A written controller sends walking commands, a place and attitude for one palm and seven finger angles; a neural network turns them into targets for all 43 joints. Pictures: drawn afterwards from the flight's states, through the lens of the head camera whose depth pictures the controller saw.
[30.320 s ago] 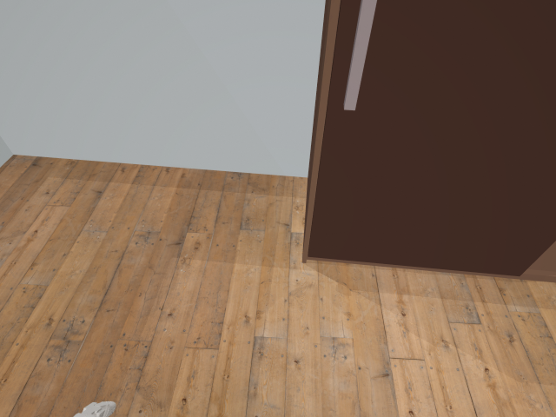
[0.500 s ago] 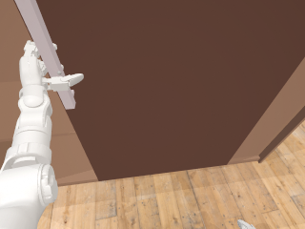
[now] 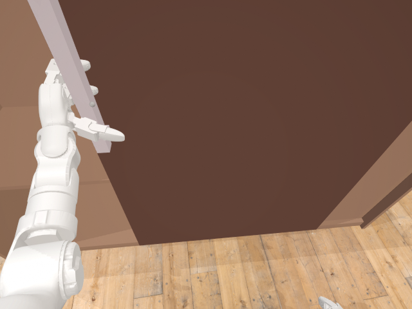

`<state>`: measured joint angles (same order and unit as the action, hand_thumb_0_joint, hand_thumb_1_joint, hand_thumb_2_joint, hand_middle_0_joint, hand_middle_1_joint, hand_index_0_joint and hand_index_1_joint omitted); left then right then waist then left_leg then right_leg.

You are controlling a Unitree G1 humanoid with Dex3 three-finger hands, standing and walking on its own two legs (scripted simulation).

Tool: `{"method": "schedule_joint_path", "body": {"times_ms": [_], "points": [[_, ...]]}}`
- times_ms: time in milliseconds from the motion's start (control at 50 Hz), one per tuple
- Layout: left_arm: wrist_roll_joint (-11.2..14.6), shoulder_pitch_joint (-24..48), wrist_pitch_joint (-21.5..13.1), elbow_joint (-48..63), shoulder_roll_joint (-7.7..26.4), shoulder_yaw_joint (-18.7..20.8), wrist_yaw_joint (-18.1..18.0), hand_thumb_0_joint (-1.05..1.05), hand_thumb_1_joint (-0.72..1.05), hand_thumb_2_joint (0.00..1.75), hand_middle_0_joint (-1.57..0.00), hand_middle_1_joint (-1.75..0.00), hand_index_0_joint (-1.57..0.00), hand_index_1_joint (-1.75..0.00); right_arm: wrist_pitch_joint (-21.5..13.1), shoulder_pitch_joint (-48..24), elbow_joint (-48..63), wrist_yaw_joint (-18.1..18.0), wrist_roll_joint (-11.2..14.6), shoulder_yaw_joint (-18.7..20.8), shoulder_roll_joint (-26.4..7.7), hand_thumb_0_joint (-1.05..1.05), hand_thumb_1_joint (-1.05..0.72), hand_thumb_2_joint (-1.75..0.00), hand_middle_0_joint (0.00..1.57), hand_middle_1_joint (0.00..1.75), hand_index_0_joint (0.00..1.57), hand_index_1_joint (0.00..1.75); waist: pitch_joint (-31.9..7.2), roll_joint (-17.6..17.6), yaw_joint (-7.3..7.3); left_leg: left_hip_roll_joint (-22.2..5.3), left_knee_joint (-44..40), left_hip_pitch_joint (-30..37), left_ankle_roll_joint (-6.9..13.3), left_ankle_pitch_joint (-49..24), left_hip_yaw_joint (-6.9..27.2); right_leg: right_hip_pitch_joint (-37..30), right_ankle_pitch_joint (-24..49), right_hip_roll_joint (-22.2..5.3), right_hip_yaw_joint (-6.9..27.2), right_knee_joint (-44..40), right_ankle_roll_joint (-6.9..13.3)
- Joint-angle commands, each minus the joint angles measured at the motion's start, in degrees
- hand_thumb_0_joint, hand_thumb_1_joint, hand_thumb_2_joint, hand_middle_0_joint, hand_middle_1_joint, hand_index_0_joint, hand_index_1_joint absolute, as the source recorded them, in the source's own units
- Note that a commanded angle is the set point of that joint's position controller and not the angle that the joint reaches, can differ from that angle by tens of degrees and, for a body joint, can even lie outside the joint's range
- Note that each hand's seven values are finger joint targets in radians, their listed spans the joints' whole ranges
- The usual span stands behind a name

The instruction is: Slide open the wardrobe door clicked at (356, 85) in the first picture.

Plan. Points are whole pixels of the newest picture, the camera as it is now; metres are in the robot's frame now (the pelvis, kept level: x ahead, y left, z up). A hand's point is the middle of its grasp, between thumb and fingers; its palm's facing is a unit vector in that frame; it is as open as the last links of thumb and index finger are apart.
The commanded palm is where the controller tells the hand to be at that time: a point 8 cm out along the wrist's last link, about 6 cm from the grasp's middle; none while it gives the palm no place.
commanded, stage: slip the hand off the handle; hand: left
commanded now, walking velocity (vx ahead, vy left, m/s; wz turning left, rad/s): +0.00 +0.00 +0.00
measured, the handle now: (83, 83) +0.47 +0.25 +0.20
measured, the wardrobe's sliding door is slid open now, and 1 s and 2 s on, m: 0.58 0.58 0.58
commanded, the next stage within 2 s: draw the hand back to the body in 1.24 s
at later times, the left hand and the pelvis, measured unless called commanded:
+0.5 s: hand (48, 111) +0.41 +0.31 +0.17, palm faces +0.36 -0.92 -0.15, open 14.7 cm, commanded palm +0.37 +0.33 +0.17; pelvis +0.01 +0.00 +0.00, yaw +1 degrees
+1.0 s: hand (26, 154) +0.31 +0.29 +0.18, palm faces +0.39 -0.91 -0.13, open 14.7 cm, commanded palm +0.27 +0.32 +0.17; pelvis +0.00 -0.01 +0.00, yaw +2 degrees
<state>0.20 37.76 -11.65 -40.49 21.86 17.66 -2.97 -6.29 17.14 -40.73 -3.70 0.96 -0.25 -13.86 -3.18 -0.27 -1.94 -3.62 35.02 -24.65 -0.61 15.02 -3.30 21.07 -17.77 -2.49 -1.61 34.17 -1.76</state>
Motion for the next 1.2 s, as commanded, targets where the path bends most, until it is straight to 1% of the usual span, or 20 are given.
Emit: {"method": "schedule_joint_path", "body": {"times_ms": [0, 100, 120, 180, 200, 320, 360, 420, 460, 520, 600, 620, 640, 700, 760, 840, 860, 940, 1020, 1180], "points": [[0.19, 22.69, -0.63, 10.70, 18.26, 5.79, -0.72, 0.00, -0.55, 0.20, -0.25, -1.15, -0.25, -1.15, -0.88, 0.39, 6.75, -1.06, 0.19, 2.79, -9.07, 0.00, -0.90, -0.90, 0.20, 0.30, 0.20, 0.30, -14.55, 1.07, 0.83, 2.52, -4.00, 10.59, 2.60, -11.23, 1.05, -2.44, 13.24, 2.57, -0.64, -4.71, 2.37], [1.19, 21.61, -0.13, 13.26, 17.56, 5.97, 0.69, 0.00, -0.55, 0.20, -0.25, -1.15, -0.25, -1.15, -0.20, 0.03, 8.03, -1.14, 0.20, 2.65, -8.70, 0.00, -0.90, -0.90, 0.20, 0.30, 0.20, 0.30, -16.37, 1.90, 1.22, 2.53, -3.37, 12.11, 2.47, -14.41, 1.23, -3.06, 16.01, 2.88, -0.90, -4.08, 2.49], [1.55, 20.34, -0.18, 13.32, 18.71, 7.35, 0.99, 0.00, -0.55, 0.20, -0.25, -1.15, -0.25, -1.15, -0.16, 0.13, 8.10, -1.22, 0.19, 2.74, -8.91, 0.00, -0.90, -0.90, 0.20, 0.30, 0.20, 0.30, -16.87, 0.69, 1.38, 2.56, -3.10, 11.90, 2.54, -14.98, 1.15, -3.66, 16.86, 2.89, -0.85, -4.03, 2.43], [1.53, 19.58, -1.21, 16.72, 20.45, 8.57, 2.08, 0.00, -0.55, 0.20, -0.25, -1.15, -0.25, -1.15, 0.29, 0.01, 8.64, -1.23, 0.06, 2.85, -8.84, 0.00, -0.90, -0.90, 0.20, 0.30, 0.20, 0.30, -18.89, 2.44, 1.63, 2.65, -2.51, 12.94, 2.73, -17.71, 0.91, -4.93, 19.82, 3.07, -0.65, -3.32, 2.42], [1.81, 19.55, -1.37, 17.05, 19.05, 7.36, 2.67, 0.00, -0.55, 0.20, -0.25, -1.15, -0.25, -1.15, 0.33, 0.02, 8.71, -1.18, 0.24, 2.74, -8.68, 0.00, -0.90, -0.90, 0.20, 0.30, 0.20, 0.30, -18.27, 2.55, 1.32, 2.66, -2.39, 13.11, 2.68, -17.98, 1.05, -4.44, 19.94, 3.15, -0.75, -3.33, 2.48], [2.86, 20.66, -2.17, 16.75, 21.39, 7.74, 6.78, 0.00, -0.55, 0.20, -0.25, -1.15, -0.25, -1.15, 0.61, 0.62, 7.78, -1.83, 0.57, 2.97, -9.30, 0.00, -0.90, -0.90, 0.20, 0.30, 0.20, 0.30, -16.34, 5.80, -0.09, 2.67, -1.90, 13.34, 2.71, -15.70, 1.47, -1.83, 17.53, 3.46, -0.59, -3.87, 2.54], [3.63, 22.82, -2.18, 15.17, 20.92, 6.70, 8.12, 0.00, -0.55, 0.20, -0.25, -1.15, -0.25, -1.15, 0.47, 1.23, 7.10, -2.29, 0.60, 2.86, -9.57, 0.00, -0.90, -0.90, 0.20, 0.30, 0.20, 0.30, -14.85, 4.21, -1.35, 2.62, -1.79, 13.07, 2.92, -13.74, 1.97, -0.41, 15.65, 3.52, -0.83, -4.39, 2.43], [4.37, 22.66, -1.99, 12.19, 24.15, 9.13, 9.76, 0.00, -0.55, 0.20, -0.25, -1.15, -0.25, -1.15, 0.33, 1.82, 6.50, -2.65, 0.70, 2.96, -10.06, 0.00, -0.90, -0.90, 0.20, 0.30, 0.20, 0.30, -15.51, 5.12, -0.72, 2.75, -1.84, 12.52, 2.72, -12.64, 2.42, 0.15, 14.37, 3.50, -0.77, -4.31, 2.54], [5.07, 19.96, -2.52, 14.13, 22.74, 8.54, 10.58, 0.00, -0.55, 0.20, -0.25, -1.15, -0.25, -1.15, 0.15, 1.89, 7.34, -2.57, 0.60, 3.03, -9.82, 0.00, -0.90, -0.90, 0.20, 0.30, 0.20, 0.30, -17.74, 6.08, 0.28, 2.85, -1.44, 13.24, 2.78, -14.57, 2.42, -1.06, 15.57, 3.63, -1.01, -3.63, 2.74], [6.42, 11.53, -2.60, 19.13, 20.91, 9.19, 10.69, 0.00, -0.55, 0.20, -0.25, -1.15, -0.25, -1.15, -0.06, 1.15, 8.95, -1.71, 0.64, 3.29, -9.49, 0.00, -0.90, -0.90, 0.20, 0.30, 0.20, 0.30, -20.67, 7.85, 2.29, 2.72, -1.16, 15.47, 2.47, -18.79, 2.48, -2.43, 18.23, 3.87, -1.32, -2.78, 2.87], [8.53, 1.26, -0.86, 24.26, 19.96, 11.42, 9.93, 0.00, -0.55, 0.20, -0.25, -1.15, -0.25, -1.15, -0.23, -0.68, 10.87, -1.06, 1.05, 3.30, -9.44, 0.00, -0.90, -0.90, 0.20, 0.30, 0.20, 0.30, -17.57, 4.23, 4.12, 2.43, -2.28, 12.75, 2.52, -18.42, 2.22, -4.42, 18.47, 4.05, -1.84, -2.66, 2.68], [8.72, 1.47, 0.07, 25.68, 18.51, 10.24, 9.62, 0.00, -0.55, 0.20, -0.25, -1.15, -0.25, -1.15, -0.25, -1.42, 11.16, -1.09, 1.23, 3.07, -9.37, 0.00, -0.90, -0.90, 0.20, 0.30, 0.20, 0.30, -15.53, 3.83, 3.64, 2.45, -2.74, 12.14, 2.48, -17.16, 2.13, -3.81, 17.83, 3.96, -1.98, -2.98, 2.58], [8.76, 1.62, 0.65, 27.71, 19.41, 11.48, 8.93, 0.00, -0.55, 0.20, -0.25, -1.15, -0.25, -1.15, -0.38, -1.78, 11.38, -1.09, 1.20, 3.23, -9.41, 0.00, -0.90, -0.90, 0.20, 0.30, 0.20, 0.30, -15.29, 3.06, 3.84, 2.51, -3.10, 11.75, 2.47, -15.93, 2.05, -3.99, 17.00, 3.94, -2.00, -3.21, 2.46], [8.13, -1.29, 1.85, 34.59, 20.13, 13.29, 6.56, 0.00, -0.55, 0.20, -0.25, -1.15, -0.25, -1.15, -0.88, -3.46, 12.35, -1.19, 0.94, 2.92, -8.74, 0.00, -0.90, -0.90, 0.20, 0.30, 0.20, 0.30, -15.49, 4.52, 4.84, 2.60, -3.66, 12.33, 2.47, -16.63, 1.84, -5.26, 17.25, 3.87, -1.89, -2.98, 2.57], [7.63, -2.11, 1.80, 38.08, 20.79, 13.97, 5.26, 0.00, -0.55, 0.20, -0.25, -1.15, -0.25, -1.15, -1.25, -4.34, 12.14, -1.61, 0.64, 2.54, -8.52, 0.00, -0.90, -0.90, 0.20, 0.30, 0.20, 0.30, -13.88, 2.89, 4.27, 2.53, -3.92, 11.86, 2.60, -14.25, 1.61, -5.38, 15.55, 3.84, -1.76, -3.66, 2.38], [7.56, -3.76, 1.66, 40.65, 16.21, 9.68, 6.29, 0.00, -0.55, 0.20, -0.25, -1.15, -0.25, -1.15, -2.22, -6.58, 11.91, -2.13, 0.86, 1.95, -7.76, 0.00, -0.90, -0.90, 0.20, 0.30, 0.20, 0.30, -11.67, 6.70, 3.32, 2.61, -4.62, 13.43, 2.25, -10.72, 1.97, -2.77, 11.53, 3.95, -1.71, -4.46, 2.58], [7.80, -3.53, 1.72, 40.96, 14.64, 7.92, 6.85, 0.00, -0.55, 0.20, -0.25, -1.15, -0.25, -1.15, -2.54, -6.62, 11.69, -2.36, 0.92, 1.85, -7.74, 0.00, -0.90, -0.90, 0.20, 0.30, 0.20, 0.30, -11.59, 5.73, 2.56, 2.54, -4.50, 13.87, 2.45, -9.87, 1.94, -2.50, 10.85, 4.00, -1.68, -4.87, 2.47], [9.14, -4.57, 4.14, 39.37, 11.00, 3.91, 8.96, 0.00, -0.55, 0.20, -0.25, -1.15, -0.25, -1.15, -3.74, -8.07, 11.39, -3.38, 1.45, 1.23, -7.58, 0.00, -0.90, -0.90, 0.20, 0.30, 0.20, 0.30, -7.35, 5.69, 2.33, 2.73, -6.17, 13.17, 2.07, -3.49, 3.28, -0.52, 5.59, 3.61, -1.92, -6.28, 2.52], [10.02, -5.33, 5.66, 38.89, 12.06, 5.26, 8.83, 0.00, -0.55, 0.20, -0.25, -1.15, -0.25, -1.15, -4.59, -9.31, 11.31, -4.12, 1.66, 0.60, -7.54, 0.00, -0.90, -0.90, 0.20, 0.30, 0.20, 0.30, -6.12, 2.17, 3.07, 3.18, -7.24, 11.91, 2.15, 0.59, 3.66, -1.15, 1.76, 3.12, -1.71, -7.73, 2.28], [9.13, -8.77, 1.87, 44.46, 16.19, 10.22, 6.13, 0.00, -0.55, 0.20, -0.25, -1.15, -0.25, -1.15, -6.20, -10.95, 11.20, -3.50, 0.68, 0.10, -6.73, 0.00, -0.90, -0.90, 0.20, 0.30, 0.20, 0.30, -9.73, 4.99, 5.06, 3.37, -6.62, 12.68, 2.11, -3.41, 2.60, -4.89, 4.43, 2.85, -1.04, -7.29, 2.35]]}}
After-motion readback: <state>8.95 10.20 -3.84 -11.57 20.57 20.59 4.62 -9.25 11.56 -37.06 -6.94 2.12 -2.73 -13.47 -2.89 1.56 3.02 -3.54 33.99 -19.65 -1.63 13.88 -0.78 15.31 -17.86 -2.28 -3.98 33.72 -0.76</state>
